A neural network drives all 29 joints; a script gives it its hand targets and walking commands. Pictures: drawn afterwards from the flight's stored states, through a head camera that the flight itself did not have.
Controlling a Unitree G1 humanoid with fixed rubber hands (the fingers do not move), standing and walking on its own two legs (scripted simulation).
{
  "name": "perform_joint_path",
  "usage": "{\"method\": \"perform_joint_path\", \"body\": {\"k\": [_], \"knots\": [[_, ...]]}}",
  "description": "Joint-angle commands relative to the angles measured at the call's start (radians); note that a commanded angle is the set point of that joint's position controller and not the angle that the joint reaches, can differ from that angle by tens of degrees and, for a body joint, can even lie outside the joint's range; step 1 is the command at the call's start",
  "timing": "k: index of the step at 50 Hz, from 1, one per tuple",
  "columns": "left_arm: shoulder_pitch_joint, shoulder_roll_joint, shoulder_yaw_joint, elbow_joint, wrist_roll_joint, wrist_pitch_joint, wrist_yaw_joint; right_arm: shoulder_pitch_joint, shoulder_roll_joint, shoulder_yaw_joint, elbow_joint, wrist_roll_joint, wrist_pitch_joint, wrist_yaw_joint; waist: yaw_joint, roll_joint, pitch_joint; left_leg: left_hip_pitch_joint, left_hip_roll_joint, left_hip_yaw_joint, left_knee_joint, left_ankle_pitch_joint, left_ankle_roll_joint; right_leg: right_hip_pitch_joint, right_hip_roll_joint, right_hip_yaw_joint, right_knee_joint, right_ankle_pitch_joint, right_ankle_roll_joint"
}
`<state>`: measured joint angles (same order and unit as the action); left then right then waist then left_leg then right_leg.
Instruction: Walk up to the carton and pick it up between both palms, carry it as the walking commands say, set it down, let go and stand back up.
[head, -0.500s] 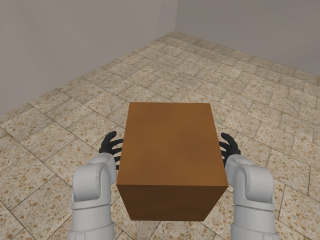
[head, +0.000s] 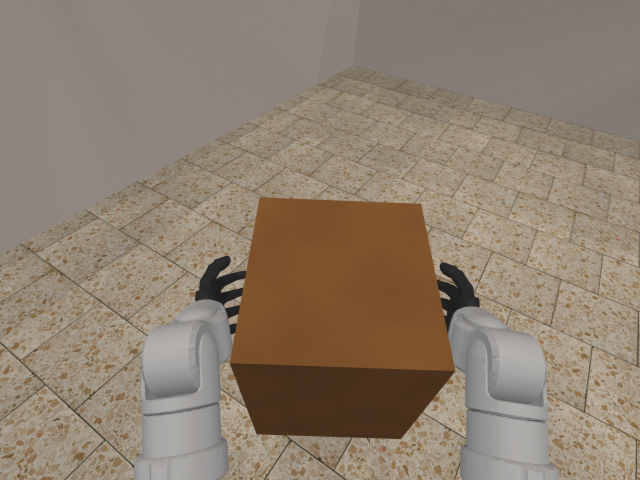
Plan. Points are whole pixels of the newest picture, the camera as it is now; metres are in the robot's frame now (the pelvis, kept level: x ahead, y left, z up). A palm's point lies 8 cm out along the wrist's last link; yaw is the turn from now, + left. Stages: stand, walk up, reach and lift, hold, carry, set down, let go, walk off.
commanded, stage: carry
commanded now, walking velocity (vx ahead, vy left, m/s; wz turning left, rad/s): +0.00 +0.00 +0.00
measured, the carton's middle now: (334, 325) +0.32 +0.01 +0.05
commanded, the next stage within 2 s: hold in 1.64 s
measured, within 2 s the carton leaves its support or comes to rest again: neither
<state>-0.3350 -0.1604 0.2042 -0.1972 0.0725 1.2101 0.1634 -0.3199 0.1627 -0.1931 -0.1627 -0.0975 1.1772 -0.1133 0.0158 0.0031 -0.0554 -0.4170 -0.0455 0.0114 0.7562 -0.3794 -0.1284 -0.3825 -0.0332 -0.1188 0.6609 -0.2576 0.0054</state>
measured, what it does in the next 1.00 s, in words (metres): walks backwards: right foot, then right foot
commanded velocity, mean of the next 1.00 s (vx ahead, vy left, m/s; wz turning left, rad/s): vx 0.00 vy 0.00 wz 0.00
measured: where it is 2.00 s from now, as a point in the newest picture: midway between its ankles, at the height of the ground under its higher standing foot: outside the picture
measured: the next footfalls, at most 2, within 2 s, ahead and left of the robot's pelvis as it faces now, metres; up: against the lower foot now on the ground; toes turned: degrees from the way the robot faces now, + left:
right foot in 0.26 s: +0.03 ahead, -0.08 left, +0.00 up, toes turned -7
right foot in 0.78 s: -0.08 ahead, -0.07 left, +0.00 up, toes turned +0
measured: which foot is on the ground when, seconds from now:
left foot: down 0.00-1.00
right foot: down 0.00-0.00, up 0.02-0.24, down 0.26-0.36, up 0.38-0.76, down 0.78-1.00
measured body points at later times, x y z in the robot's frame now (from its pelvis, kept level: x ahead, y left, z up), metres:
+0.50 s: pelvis -0.07 +0.07 +0.01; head -0.07 +0.09 +0.46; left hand +0.23 +0.23 +0.09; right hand +0.23 -0.07 +0.10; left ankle +0.00 +0.10 -0.71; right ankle -0.04 -0.08 -0.69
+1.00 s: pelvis -0.11 +0.04 +0.02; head -0.12 +0.03 +0.46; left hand +0.20 +0.18 +0.11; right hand +0.19 -0.12 +0.10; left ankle +0.00 +0.10 -0.71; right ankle -0.12 -0.07 -0.71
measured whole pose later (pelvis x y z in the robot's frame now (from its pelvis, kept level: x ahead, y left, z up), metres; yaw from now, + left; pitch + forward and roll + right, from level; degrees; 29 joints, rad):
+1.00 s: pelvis -0.11 +0.04 +0.02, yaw -1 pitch +1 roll -1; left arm -0.33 -0.16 0.20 -0.17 0.07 1.19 0.14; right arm -0.32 0.16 -0.19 -0.18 -0.11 1.20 -0.12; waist 0.01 0.02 -0.06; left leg -0.41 -0.06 0.05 0.48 -0.09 0.08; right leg -0.28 0.03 -0.01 0.58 -0.32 -0.02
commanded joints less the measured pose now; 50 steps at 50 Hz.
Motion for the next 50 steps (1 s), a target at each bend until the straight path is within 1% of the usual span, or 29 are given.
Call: {"method": "perform_joint_path", "body": {"k": [1, 2, 3, 5, 6, 7, 9, 10, 11, 12, 13, 14, 15, 16, 17, 18, 19, 21, 22, 24, 28, 30, 35, 38, 41, 43, 45, 47, 50], "knots": [[-0.539, -0.877, -0.747, 0.003, -0.373, 0.021, -0.271, -0.531, 0.838, 0.666, 0.009, 0.37, 0.042, 0.24, -0.018, 0.37, -0.212, 0.281, 0.386, -0.58, -0.559, 0.256, 0.115, -0.282, 0.035, 0.068, 0.203, -0.313, 0.055], [-0.607, -0.877, -0.77, -0.024, -0.392, 0.004, -0.27, -0.593, 0.846, 0.674, -0.036, 0.393, 0.03, 0.248, -0.014, 0.194, -0.181, 0.189, 0.391, -0.611, -0.564, 0.199, 0.067, -0.233, 0.036, 0.191, 0.305, -0.284, 0.036], [-0.599, -0.888, -0.761, 0.006, -0.381, -0.001, -0.269, -0.582, 0.877, 0.671, -0.007, 0.398, 0.038, 0.255, -0.012, 0.076, -0.175, 0.156, 0.354, -0.527, -0.595, -0.037, 0.015, -0.187, 0.044, 0.205, 0.362, -0.207, 0.034], [-0.614, -0.904, -0.792, -0.027, -0.409, -0.011, -0.268, -0.545, 0.904, 0.678, -0.021, 0.404, 0.029, 0.256, -0.011, 0.107, -0.285, 0.238, 0.295, -0.355, -0.627, -0.097, -0.058, -0.157, 0.054, 0.187, 0.372, -0.111, 0.013], [-0.609, -0.916, -0.793, -0.05, -0.41, -0.014, -0.262, -0.557, 0.92, 0.689, -0.047, 0.416, 0.023, 0.257, -0.002, 0.171, -0.287, 0.254, 0.241, -0.257, -0.654, 0.137, -0.186, -0.077, 0.068, 0.127, 0.302, -0.131, 0.032], [-0.638, -0.925, -0.811, -0.086, -0.42, -0.018, -0.261, -0.54, 0.925, 0.693, -0.053, 0.418, 0.022, 0.258, 0.008, 0.258, -0.304, 0.277, 0.202, -0.167, -0.629, 0.292, -0.233, -0.032, 0.06, 0.087, 0.235, -0.145, 0.03], [-0.594, -0.9, -0.811, -0.098, -0.415, -0.014, -0.256, -0.534, 0.909, 0.698, -0.075, 0.413, 0.025, 0.254, 0.014, 0.3, -0.362, 0.412, 0.18, -0.088, -0.588, 0.73, -0.306, 0.067, 0.083, -0.03, -0.004, -0.225, 0.035], [-0.607, -0.897, -0.811, -0.101, -0.419, -0.014, -0.258, -0.52, 0.914, 0.698, -0.046, 0.406, 0.031, 0.253, 0.014, 0.288, -0.372, 0.418, 0.151, -0.041, -0.546, 0.935, -0.387, 0.152, 0.104, -0.134, -0.205, -0.275, 0.023], [-0.553, -0.873, -0.791, -0.098, -0.407, -0.012, -0.262, -0.496, 0.885, 0.707, -0.078, 0.392, 0.027, 0.246, 0.018, 0.274, -0.419, 0.465, 0.083, 0.019, -0.355, 1.092, -0.411, 0.232, 0.09, -0.194, -0.387, -0.263, -0.027], [-0.58, -0.875, -0.793, -0.119, -0.416, -0.018, -0.264, -0.531, 0.876, 0.719, -0.106, 0.397, 0.02, 0.242, 0.027, 0.127, -0.434, 0.376, 0.028, 0.031, -0.073, 1.021, -0.404, 0.332, 0.01, -0.147, -0.512, -0.071, -0.077], [-0.553, -0.885, -0.79, -0.121, -0.425, -0.025, -0.273, -0.534, 0.865, 0.714, -0.139, 0.409, 0.011, 0.233, 0.01, -0.388, -0.497, 0.245, 0.061, -0.126, 0.393, -0.032, -0.188, 0.312, -0.296, 0.273, -0.386, 0.122, -0.163], [-0.534, -0.918, -0.787, -0.125, -0.416, -0.013, -0.275, -0.548, 0.88, 0.708, -0.139, 0.403, 0.011, 0.234, -0.015, -0.318, -0.434, 0.065, 0.065, -0.193, 0.29, -0.254, -0.02, 0.267, -0.323, 0.348, -0.277, 0.124, -0.182], [-0.596, -0.889, -0.805, -0.155, -0.416, -0.003, -0.283, -0.549, 0.862, 0.726, -0.116, 0.393, 0.008, 0.228, -0.029, -0.236, -0.334, 0.018, 0.075, -0.252, 0.209, -0.323, 0.087, 0.123, -0.362, 0.339, -0.248, 0.113, -0.161], [-0.61, -0.881, -0.809, -0.128, -0.424, 0.005, -0.289, -0.592, 0.852, 0.743, -0.137, 0.402, 0.01, 0.221, -0.04, -0.193, -0.294, 0.046, 0.142, -0.219, -0.158, -0.197, 0.161, 0.115, -0.29, 0.202, -0.163, 0.184, -0.095], [-0.562, -0.887, -0.77, -0.08, -0.403, 0.015, -0.284, -0.587, 0.859, 0.736, -0.107, 0.406, 0.028, 0.221, -0.033, -0.078, -0.295, 0.142, 0.106, -0.147, -0.463, 0.065, 0.16, 0.117, -0.175, 0.117, -0.072, 0.087, -0.048], [-0.489, -0.892, -0.729, -0.02, -0.37, 0.017, -0.281, -0.531, 0.865, 0.718, -0.066, 0.381, 0.04, 0.227, -0.021, 0.085, -0.279, 0.252, 0.106, -0.155, -0.447, 0.101, 0.131, -0.029, -0.099, 0.095, -0.035, -0.063, -0.025], [-0.509, -0.873, -0.751, -0.037, -0.366, 0.012, -0.268, -0.523, 0.838, 0.694, -0.04, 0.382, 0.037, 0.237, -0.028, 0.335, -0.259, 0.339, 0.325, -0.502, -0.533, 0.198, 0.135, -0.249, 0.021, 0.043, 0.115, -0.257, 0.043], [-0.517, -0.875, -0.748, -0.025, -0.362, 0.001, -0.269, -0.509, 0.874, 0.692, -0.028, 0.4, 0.043, 0.25, -0.01, 0.077, -0.238, 0.238, 0.367, -0.485, -0.537, 0.122, 0.082, -0.162, 0.015, 0.173, 0.255, -0.22, 0.015], [-0.587, -0.894, -0.775, -0.059, -0.392, -0.009, -0.272, -0.532, 0.884, 0.702, -0.055, 0.401, 0.036, 0.249, -0.014, 0.055, -0.271, 0.22, 0.356, -0.444, -0.561, 0.01, 0.069, -0.139, 0.03, 0.188, 0.278, -0.196, 0.002], [-0.56, -0.888, -0.767, -0.026, -0.391, -0.006, -0.271, -0.538, 0.884, 0.704, -0.066, 0.404, 0.038, 0.245, -0.011, 0.091, -0.271, 0.219, 0.294, -0.349, -0.6, -0.058, 0.014, -0.123, 0.035, 0.183, 0.273, -0.131, -0.005], [-0.579, -0.867, -0.781, -0.066, -0.401, -0.004, -0.266, -0.499, 0.872, 0.684, -0.071, 0.387, 0.035, 0.242, -0.011, 0.114, -0.342, 0.356, 0.273, -0.302, -0.584, 0.112, 0.003, -0.095, 0.046, 0.126, 0.175, -0.137, 0.009], [-0.592, -0.878, -0.784, -0.084, -0.401, -0.007, -0.266, -0.508, 0.889, 0.697, -0.078, 0.392, 0.032, 0.239, -0.01, 0.118, -0.348, 0.374, 0.278, -0.285, -0.532, 0.184, 0.062, -0.094, 0.022, 0.142, 0.117, -0.142, 0.002], [-0.553, -0.867, -0.759, -0.062, -0.387, -0.001, -0.277, -0.538, 0.885, 0.725, -0.108, 0.39, 0.032, 0.235, -0.016, 0.136, -0.338, 0.295, 0.26, -0.27, -0.547, 0.058, 0.144, 0.013, 0.044, 0.087, -0.064, -0.24, -0.031], [-0.522, -0.872, -0.748, -0.033, -0.378, -0.004, -0.289, -0.529, 0.882, 0.72, -0.089, 0.372, 0.029, 0.231, -0.008, 0.127, -0.348, 0.246, 0.208, -0.214, -0.56, 0.011, 0.11, 0.117, 0.044, 0.059, -0.212, -0.161, -0.058], [-0.532, -0.872, -0.725, -0.019, -0.367, -0.015, -0.294, -0.545, 0.9, 0.727, -0.059, 0.371, 0.028, 0.229, -0.013, 0.001, -0.339, 0.223, 0.109, -0.122, -0.483, 0.113, 0.058, 0.14, -0.051, 0.189, -0.271, -0.202, -0.085], [-0.498, -0.863, -0.719, -0.034, -0.364, -0.014, -0.297, -0.588, 0.903, 0.768, -0.119, 0.399, 0.027, 0.226, -0.018, -0.079, -0.336, 0.257, 0.113, -0.14, -0.435, 0.164, 0.08, 0.086, -0.074, 0.226, -0.285, -0.224, -0.089], [-0.457, -0.869, -0.711, 0.016, -0.348, -0.015, -0.295, -0.559, 0.881, 0.736, -0.087, 0.381, 0.024, 0.223, -0.018, 0.026, -0.351, 0.306, 0.153, -0.19, -0.449, 0.164, 0.1, 0.029, -0.037, 0.188, -0.194, -0.168, -0.071], [-0.489, -0.872, -0.719, -0.012, -0.363, -0.011, -0.295, -0.551, 0.895, 0.737, -0.07, 0.389, 0.031, 0.226, -0.015, 0.021, -0.324, 0.245, 0.18, -0.209, -0.447, 0.11, 0.154, 0.04, -0.024, 0.187, -0.183, -0.128, -0.074], [-0.438, -0.84, -0.676, 0.076, -0.318, -0.023, -0.296, -0.515, 0.858, 0.691, 0.005, 0.35, 0.02, 0.228, -0.015, 0.019, -0.31, 0.213, 0.167, -0.188, -0.435, 0.083, 0.165, 0.036, -0.033, 0.201, -0.189, -0.141, -0.081]]}}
